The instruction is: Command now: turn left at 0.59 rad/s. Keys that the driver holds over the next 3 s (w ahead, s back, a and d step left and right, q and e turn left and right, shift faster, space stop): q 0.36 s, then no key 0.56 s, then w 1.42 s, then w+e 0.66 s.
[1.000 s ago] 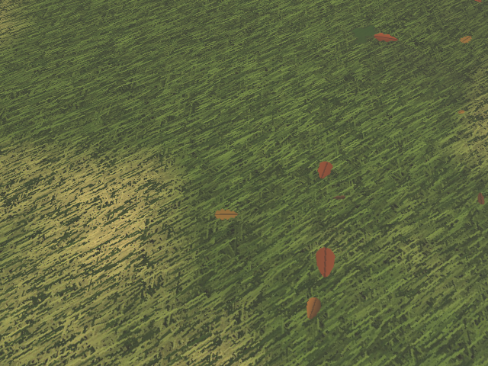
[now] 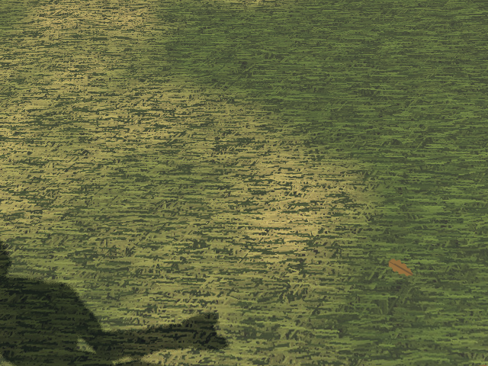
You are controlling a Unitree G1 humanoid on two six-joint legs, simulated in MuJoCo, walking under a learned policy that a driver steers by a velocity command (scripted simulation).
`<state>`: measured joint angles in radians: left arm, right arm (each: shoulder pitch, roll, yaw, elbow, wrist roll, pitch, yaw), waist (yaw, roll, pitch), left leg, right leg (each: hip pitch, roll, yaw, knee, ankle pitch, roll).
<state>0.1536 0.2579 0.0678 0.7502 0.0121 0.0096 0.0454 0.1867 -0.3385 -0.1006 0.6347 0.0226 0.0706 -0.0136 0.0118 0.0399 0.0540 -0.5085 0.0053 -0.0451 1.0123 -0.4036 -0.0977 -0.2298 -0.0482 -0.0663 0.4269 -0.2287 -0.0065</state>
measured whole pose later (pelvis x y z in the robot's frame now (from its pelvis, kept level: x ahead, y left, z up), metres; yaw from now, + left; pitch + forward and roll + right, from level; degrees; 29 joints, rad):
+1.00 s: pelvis +0.03 +0.02 -0.01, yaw +18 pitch -1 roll +0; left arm 0.18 0.24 0.01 0.73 0.01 -0.02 0.00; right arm 0.24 -0.25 -0.05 0.71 -0.01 0.02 -0.02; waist 0.00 0.00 0.02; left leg -0.25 -0.04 -0.13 0.57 -0.31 -0.01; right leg -0.22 0.02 0.01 0.55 -0.32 -0.02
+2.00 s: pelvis +0.46 +0.13 +0.00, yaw +19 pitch +1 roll -2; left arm 0.36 0.28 0.04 0.84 -0.01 -0.08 -0.02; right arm 0.11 -0.27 -0.03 0.70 0.01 -0.08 0.01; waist 0.09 0.04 0.02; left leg -0.67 0.12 -0.04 0.64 0.09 -0.02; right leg -0.01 0.09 -0.04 0.21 -0.22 -0.07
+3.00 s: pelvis +1.01 +0.26 +0.00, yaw +0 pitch +2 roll +1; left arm 0.34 0.28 0.06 0.73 -0.02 -0.05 0.00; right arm 0.08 -0.30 -0.05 0.70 -0.01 -0.09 0.00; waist 0.06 0.04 0.03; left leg -0.67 0.08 -0.10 0.72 -0.03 -0.06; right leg -0.16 0.11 0.12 0.33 -0.20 -0.09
